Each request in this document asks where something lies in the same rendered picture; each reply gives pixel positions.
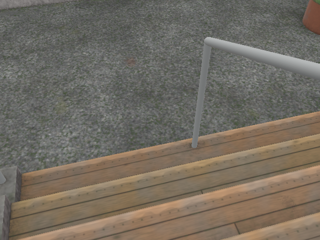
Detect stairs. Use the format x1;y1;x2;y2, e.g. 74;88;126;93
9;111;320;240

